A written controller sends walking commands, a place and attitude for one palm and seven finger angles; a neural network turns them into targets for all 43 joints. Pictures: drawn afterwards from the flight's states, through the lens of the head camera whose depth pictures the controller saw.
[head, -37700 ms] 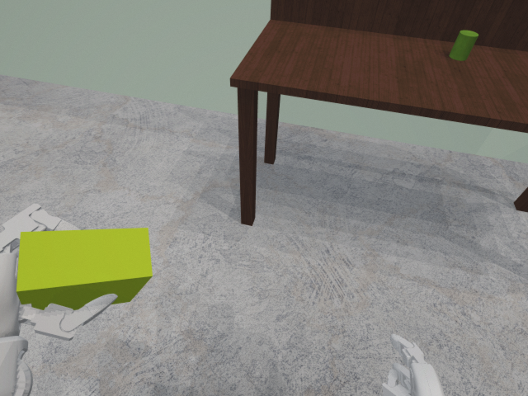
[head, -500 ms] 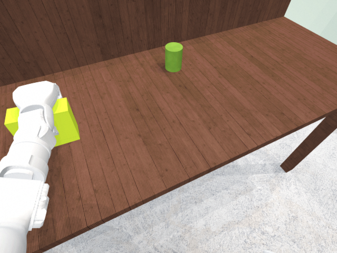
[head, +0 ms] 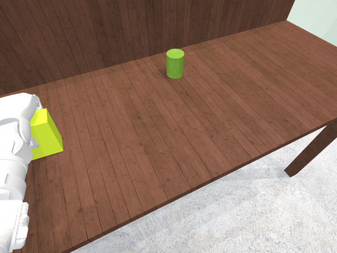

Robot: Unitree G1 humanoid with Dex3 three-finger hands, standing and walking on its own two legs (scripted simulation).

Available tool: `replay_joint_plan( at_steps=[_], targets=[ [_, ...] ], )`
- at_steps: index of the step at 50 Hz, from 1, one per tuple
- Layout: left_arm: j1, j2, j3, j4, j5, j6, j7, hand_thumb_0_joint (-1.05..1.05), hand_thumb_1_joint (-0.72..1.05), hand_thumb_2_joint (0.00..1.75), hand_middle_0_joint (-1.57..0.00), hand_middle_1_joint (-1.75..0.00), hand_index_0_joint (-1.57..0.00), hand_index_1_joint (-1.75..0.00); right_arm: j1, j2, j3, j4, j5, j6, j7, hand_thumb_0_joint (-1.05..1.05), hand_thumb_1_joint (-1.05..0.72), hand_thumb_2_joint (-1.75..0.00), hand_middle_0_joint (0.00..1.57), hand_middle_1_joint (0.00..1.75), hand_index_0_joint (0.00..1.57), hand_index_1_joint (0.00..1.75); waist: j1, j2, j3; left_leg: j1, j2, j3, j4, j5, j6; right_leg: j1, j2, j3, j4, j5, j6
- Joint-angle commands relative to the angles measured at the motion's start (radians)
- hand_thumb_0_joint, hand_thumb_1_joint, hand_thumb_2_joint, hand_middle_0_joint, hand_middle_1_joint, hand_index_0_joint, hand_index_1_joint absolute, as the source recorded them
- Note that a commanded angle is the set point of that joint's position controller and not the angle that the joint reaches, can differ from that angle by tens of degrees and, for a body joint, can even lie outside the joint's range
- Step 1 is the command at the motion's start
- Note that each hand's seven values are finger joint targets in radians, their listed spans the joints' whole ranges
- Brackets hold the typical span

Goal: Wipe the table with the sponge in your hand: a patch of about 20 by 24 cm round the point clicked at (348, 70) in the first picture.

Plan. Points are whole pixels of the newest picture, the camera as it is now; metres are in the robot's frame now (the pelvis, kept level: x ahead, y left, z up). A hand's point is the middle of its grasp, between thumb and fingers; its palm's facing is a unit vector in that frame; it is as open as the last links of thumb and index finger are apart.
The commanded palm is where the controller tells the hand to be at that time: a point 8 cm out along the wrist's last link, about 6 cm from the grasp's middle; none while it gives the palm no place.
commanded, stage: slide back across to the first lane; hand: left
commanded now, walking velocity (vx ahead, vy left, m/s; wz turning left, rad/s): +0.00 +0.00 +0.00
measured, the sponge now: (30, 142) +0.37 +0.38 +0.04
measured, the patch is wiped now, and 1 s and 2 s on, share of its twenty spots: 1.00 1.00 1.00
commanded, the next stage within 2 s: wipe back along the first lane in 0.08 s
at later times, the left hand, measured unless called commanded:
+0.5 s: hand (16, 138) +0.35 +0.37 +0.08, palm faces -0.09 -0.01 -1.00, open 9.6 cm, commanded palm +0.33 +0.36 +0.12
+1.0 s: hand (18, 153) +0.31 +0.35 +0.08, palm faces -0.02 -0.02 -1.00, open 9.6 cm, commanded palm +0.28 +0.34 +0.12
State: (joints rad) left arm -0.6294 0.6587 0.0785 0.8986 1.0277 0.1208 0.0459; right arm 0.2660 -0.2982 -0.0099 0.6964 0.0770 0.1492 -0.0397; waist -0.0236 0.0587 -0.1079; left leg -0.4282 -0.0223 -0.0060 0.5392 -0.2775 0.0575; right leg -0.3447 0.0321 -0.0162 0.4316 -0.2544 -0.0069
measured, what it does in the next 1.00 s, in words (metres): stands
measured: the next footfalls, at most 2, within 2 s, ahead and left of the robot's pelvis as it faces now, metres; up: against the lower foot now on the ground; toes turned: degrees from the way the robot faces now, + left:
none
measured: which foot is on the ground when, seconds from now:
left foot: down 0.00-1.00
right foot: down 0.00-1.00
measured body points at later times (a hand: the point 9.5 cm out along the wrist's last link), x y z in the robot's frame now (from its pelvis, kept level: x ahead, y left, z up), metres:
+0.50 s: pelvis +0.00 +0.00 +0.00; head +0.03 -0.01 +0.45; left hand +0.35 +0.37 +0.14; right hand +0.15 -0.25 -0.12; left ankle -0.01 +0.08 -0.74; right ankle -0.03 -0.12 -0.74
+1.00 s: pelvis +0.00 +0.01 +0.00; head +0.01 -0.01 +0.45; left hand +0.31 +0.35 +0.14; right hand +0.17 -0.24 -0.11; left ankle -0.01 +0.08 -0.74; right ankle -0.03 -0.12 -0.74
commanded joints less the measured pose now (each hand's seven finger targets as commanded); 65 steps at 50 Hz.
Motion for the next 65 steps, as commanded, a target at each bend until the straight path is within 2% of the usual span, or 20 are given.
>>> replay_joint_plan(
  at_steps=[1, 8, 11, 17, 24, 25, 28, 30, 34, 39, 40, 43, 50, 53, 55, 56, 59, 60, 63, 65],
  targets=[
    [-0.266, 0.321, 0.062, -0.182, 0.019, -0.007, 0.005, 0.00, 0.10, 1.30, -1.20, -1.60, -1.20, -1.60, -0.040, -0.161, -0.055, -0.110, -0.005, -0.028, -0.007, 0.00, -0.90, -0.90, 0.20, 0.30, 0.20, 0.30, 0.026, 0.016, -0.272, 0.230, 0.012, -0.039, -0.022, 0.456, 0.010, 0.106, 0.016, -0.008, -0.012, 0.357, -0.068],
    [-0.234, 0.357, 0.094, -0.213, 0.022, -0.031, -0.005, 0.00, 0.10, 1.30, -1.20, -1.60, -1.20, -1.60, -0.056, -0.163, -0.054, -0.111, -0.007, -0.014, -0.006, 0.00, -0.90, -0.90, 0.20, 0.30, 0.20, 0.30, 0.030, 0.029, -0.271, 0.239, 0.010, -0.039, -0.011, 0.503, 0.005, 0.105, 0.013, -0.009, -0.006, 0.391, -0.069],
    [-0.181, 0.276, 0.044, -0.251, 0.014, -0.035, -0.013, 0.00, 0.10, 1.30, -1.20, -1.60, -1.20, -1.60, -0.064, -0.155, -0.057, -0.127, -0.005, -0.015, -0.002, 0.00, -0.90, -0.90, 0.20, 0.30, 0.20, 0.30, 0.027, 0.048, -0.276, 0.273, 0.016, -0.051, 0.003, 0.579, 0.003, 0.082, 0.016, -0.015, 0.000, 0.394, -0.068],
    [-0.112, 0.215, 0.020, -0.306, -0.026, -0.018, -0.017, 0.00, 0.10, 1.30, -1.20, -1.60, -1.20, -1.60, -0.081, -0.154, -0.059, -0.142, -0.002, -0.007, 0.001, 0.00, -0.90, -0.90, 0.20, 0.30, 0.20, 0.30, 0.025, 0.005, -0.286, 0.282, 0.018, -0.052, 0.006, 0.548, 0.002, 0.080, 0.017, -0.018, -0.003, 0.384, -0.064],
    [-0.048, 0.182, 0.000, -0.278, -0.032, 0.028, -0.017, 0.00, 0.10, 1.30, -1.20, -1.60, -1.20, -1.60, -0.106, -0.153, -0.044, -0.153, 0.003, -0.004, 0.001, 0.00, -0.90, -0.90, 0.20, 0.30, 0.20, 0.30, 0.029, -0.045, -0.192, 0.211, 0.007, -0.051, -0.028, 0.390, 0.002, 0.073, 0.017, -0.025, -0.018, 0.293, -0.067],
    [-0.073, 0.212, 0.021, -0.292, -0.032, 0.026, -0.020, 0.00, 0.10, 1.30, -1.20, -1.60, -1.20, -1.60, -0.119, -0.156, -0.037, -0.154, 0.004, -0.004, 0.000, 0.00, -0.90, -0.90, 0.20, 0.30, 0.20, 0.30, 0.034, -0.029, -0.192, 0.206, 0.010, -0.059, -0.037, 0.382, 0.001, 0.074, 0.016, -0.020, -0.018, 0.279, -0.073],
    [-0.040, 0.173, -0.016, -0.280, -0.023, 0.035, -0.023, 0.00, 0.10, 1.30, -1.20, -1.60, -1.20, -1.60, -0.114, -0.150, -0.035, -0.159, 0.002, -0.005, 0.002, 0.00, -0.90, -0.90, 0.20, 0.30, 0.20, 0.30, 0.032, -0.027, -0.185, 0.200, 0.006, -0.055, -0.035, 0.362, 0.001, 0.077, 0.017, -0.026, -0.016, 0.266, -0.072],
    [-0.009, 0.225, 0.039, -0.306, -0.026, 0.030, -0.024, 0.00, 0.10, 1.30, -1.20, -1.60, -1.20, -1.60, -0.127, -0.153, -0.034, -0.164, 0.001, -0.008, 0.003, 0.00, -0.90, -0.90, 0.20, 0.30, 0.20, 0.30, 0.052, -0.004, -0.208, 0.200, 0.007, -0.060, -0.039, 0.367, 0.002, 0.100, 0.016, -0.017, -0.016, 0.265, -0.077],
    [0.042, 0.140, -0.024, -0.340, -0.033, 0.042, -0.026, 0.00, 0.10, 1.30, -1.20, -1.60, -1.20, -1.60, -0.134, -0.143, -0.036, -0.179, 0.004, -0.010, 0.008, 0.00, -0.90, -0.90, 0.20, 0.30, 0.20, 0.30, 0.045, -0.014, -0.184, 0.205, 0.009, -0.062, -0.040, 0.347, 0.000, 0.078, 0.019, -0.026, -0.019, 0.230, -0.072],
    [0.157, 0.091, -0.028, -0.455, -0.066, 0.060, -0.018, 0.00, 0.10, 1.30, -1.20, -1.60, -1.20, -1.60, -0.158, -0.136, -0.039, -0.199, 0.004, -0.018, 0.015, 0.00, -0.90, -0.90, 0.20, 0.30, 0.20, 0.30, 0.058, -0.014, -0.203, 0.231, 0.017, -0.071, -0.042, 0.380, -0.003, 0.101, 0.018, -0.027, -0.018, 0.243, -0.069],
    [0.180, 0.126, 0.017, -0.471, -0.076, 0.062, -0.016, 0.00, 0.10, 1.30, -1.20, -1.60, -1.20, -1.60, -0.171, -0.139, -0.037, -0.203, 0.004, -0.021, 0.016, 0.00, -0.90, -0.90, 0.20, 0.30, 0.20, 0.30, 0.069, -0.029, -0.202, 0.221, 0.018, -0.076, -0.045, 0.390, -0.001, 0.121, 0.018, -0.022, -0.016, 0.258, -0.073],
    [0.227, 0.084, -0.017, -0.507, -0.084, 0.091, -0.012, 0.00, 0.10, 1.30, -1.20, -1.60, -1.20, -1.60, -0.185, -0.136, -0.034, -0.204, 0.006, -0.019, 0.019, 0.00, -0.90, -0.90, 0.20, 0.30, 0.20, 0.30, 0.062, -0.042, -0.156, 0.208, 0.016, -0.071, -0.055, 0.356, -0.003, 0.113, 0.019, -0.029, -0.020, 0.238, -0.067],
    [0.210, 0.102, -0.009, -0.571, -0.088, 0.153, -0.015, 0.00, 0.10, 1.30, -1.20, -1.60, -1.20, -1.60, -0.236, -0.134, -0.020, -0.203, 0.009, -0.024, 0.010, 0.00, -0.90, -0.90, 0.20, 0.30, 0.20, 0.30, 0.064, -0.037, -0.107, 0.200, 0.014, -0.073, -0.087, 0.270, 0.001, 0.118, 0.020, -0.024, -0.037, 0.176, -0.071],
    [0.234, 0.048, -0.057, -0.580, -0.087, 0.167, -0.024, 0.00, 0.10, 1.30, -1.20, -1.60, -1.20, -1.60, -0.238, -0.124, -0.017, -0.206, 0.008, -0.029, 0.009, 0.00, -0.90, -0.90, 0.20, 0.30, 0.20, 0.30, 0.062, -0.025, -0.110, 0.219, 0.011, -0.066, -0.084, 0.282, -0.001, 0.125, 0.018, -0.031, -0.038, 0.190, -0.069],
    [0.223, 0.101, -0.014, -0.599, -0.086, 0.167, -0.029, 0.00, 0.10, 1.30, -1.20, -1.60, -1.20, -1.60, -0.246, -0.128, -0.013, -0.207, 0.004, -0.031, 0.005, 0.00, -0.90, -0.90, 0.20, 0.30, 0.20, 0.30, 0.069, -0.025, -0.126, 0.220, 0.009, -0.069, -0.087, 0.273, 0.002, 0.145, 0.018, -0.020, -0.041, 0.190, -0.073],
    [0.226, 0.078, -0.033, -0.589, -0.081, 0.167, -0.031, 0.00, 0.10, 1.30, -1.20, -1.60, -1.20, -1.60, -0.240, -0.123, -0.013, -0.205, 0.005, -0.032, 0.004, 0.00, -0.90, -0.90, 0.20, 0.30, 0.20, 0.30, 0.062, -0.039, -0.120, 0.221, 0.007, -0.065, -0.081, 0.289, 0.002, 0.147, 0.018, -0.027, -0.037, 0.208, -0.071],
    [0.320, 0.037, -0.048, -0.623, -0.090, 0.159, -0.041, 0.00, 0.10, 1.30, -1.20, -1.60, -1.20, -1.60, -0.248, -0.117, -0.011, -0.216, 0.003, -0.040, 0.010, 0.00, -0.90, -0.90, 0.20, 0.30, 0.20, 0.30, 0.073, -0.038, -0.137, 0.235, 0.007, -0.063, -0.069, 0.344, 0.000, 0.166, 0.016, -0.027, -0.028, 0.267, -0.069],
    [0.350, 0.068, -0.009, -0.656, -0.096, 0.152, -0.040, 0.00, 0.10, 1.30, -1.20, -1.60, -1.20, -1.60, -0.259, -0.119, -0.011, -0.221, 0.000, -0.044, 0.013, 0.00, -0.90, -0.90, 0.20, 0.30, 0.20, 0.30, 0.085, -0.027, -0.152, 0.243, 0.011, -0.067, -0.070, 0.367, 0.000, 0.185, 0.015, -0.020, -0.024, 0.289, -0.073],
    [0.443, 0.008, -0.041, -0.709, -0.106, 0.150, -0.038, 0.00, 0.10, 1.30, -1.20, -1.60, -1.20, -1.60, -0.260, -0.108, -0.011, -0.228, -0.001, -0.053, 0.024, 0.00, -0.90, -0.90, 0.20, 0.30, 0.20, 0.30, 0.082, -0.032, -0.147, 0.254, 0.017, -0.067, -0.056, 0.431, -0.005, 0.183, 0.014, -0.029, -0.015, 0.336, -0.066],
    [0.477, 0.052, 0.009, -0.755, -0.116, 0.154, -0.033, 0.00, 0.10, 1.30, -1.20, -1.60, -1.20, -1.60, -0.275, -0.116, -0.012, -0.230, -0.004, -0.054, 0.027, 0.00, -0.90, -0.90, 0.20, 0.30, 0.20, 0.30, 0.092, -0.052, -0.152, 0.248, 0.016, -0.069, -0.056, 0.435, -0.003, 0.205, 0.014, -0.017, -0.011, 0.360, -0.068]
  ],
)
